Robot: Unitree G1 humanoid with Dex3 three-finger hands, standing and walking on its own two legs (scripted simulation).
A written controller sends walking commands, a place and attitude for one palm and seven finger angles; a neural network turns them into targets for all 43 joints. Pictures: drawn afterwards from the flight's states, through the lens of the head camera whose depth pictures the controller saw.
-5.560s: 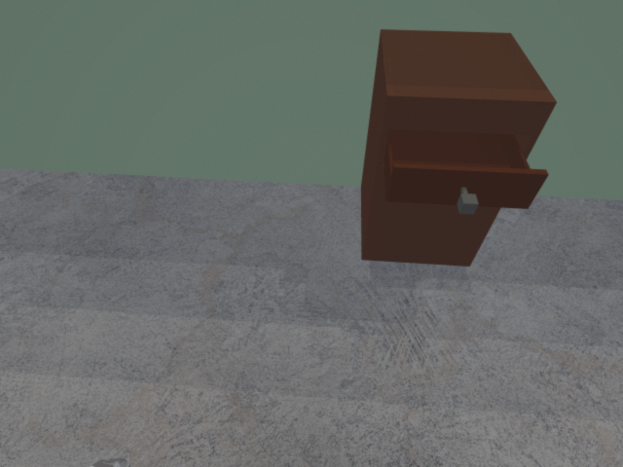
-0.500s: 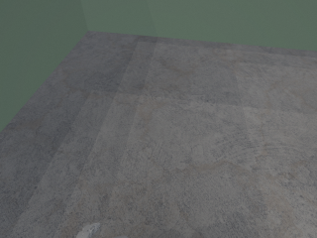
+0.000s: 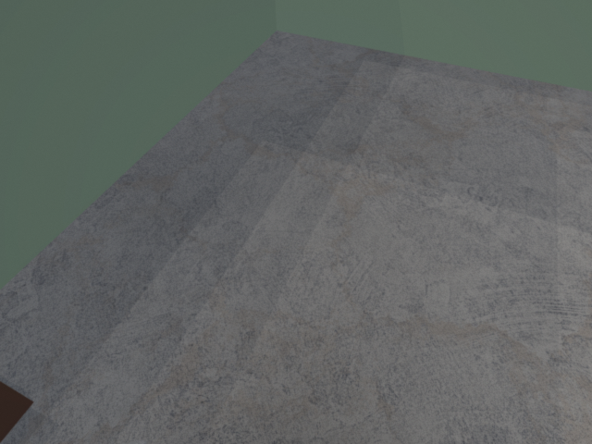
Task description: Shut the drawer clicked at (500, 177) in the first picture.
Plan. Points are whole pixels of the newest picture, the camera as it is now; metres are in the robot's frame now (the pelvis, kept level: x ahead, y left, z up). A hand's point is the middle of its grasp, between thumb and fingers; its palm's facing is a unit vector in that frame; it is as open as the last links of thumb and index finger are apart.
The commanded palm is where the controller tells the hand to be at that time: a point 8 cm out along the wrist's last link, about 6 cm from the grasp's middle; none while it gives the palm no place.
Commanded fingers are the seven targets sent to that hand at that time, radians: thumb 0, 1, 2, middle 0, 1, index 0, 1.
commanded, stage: turn to face it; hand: left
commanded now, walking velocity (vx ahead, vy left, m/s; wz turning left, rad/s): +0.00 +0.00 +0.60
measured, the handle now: out of the picture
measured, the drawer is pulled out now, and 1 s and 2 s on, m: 0.17 0.17 0.17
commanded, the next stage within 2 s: take the last steps up to it in 1.80 s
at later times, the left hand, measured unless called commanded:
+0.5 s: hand out of the picture -0.07 +0.20 -0.18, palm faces +0.39 -0.89 -0.25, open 7.4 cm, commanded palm none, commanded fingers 0.00 0.90 0.90 -0.20 -0.30 -0.20 -0.30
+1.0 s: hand out of the picture -0.01 +0.20 -0.13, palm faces +0.56 -0.77 -0.29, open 7.4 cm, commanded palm none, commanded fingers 0.00 0.90 0.90 -0.20 -0.30 -0.20 -0.30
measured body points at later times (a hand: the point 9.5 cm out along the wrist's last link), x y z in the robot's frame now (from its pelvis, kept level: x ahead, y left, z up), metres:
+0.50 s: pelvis -0.02 +0.00 -0.01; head +0.02 +0.02 +0.44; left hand -0.09 +0.25 -0.16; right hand +0.19 -0.20 -0.14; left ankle -0.06 +0.10 -0.74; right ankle +0.00 -0.13 -0.73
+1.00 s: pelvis -0.01 -0.04 +0.00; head +0.03 -0.05 +0.44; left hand -0.04 +0.24 -0.11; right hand +0.18 -0.22 -0.17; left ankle -0.08 +0.08 -0.70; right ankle +0.05 -0.11 -0.74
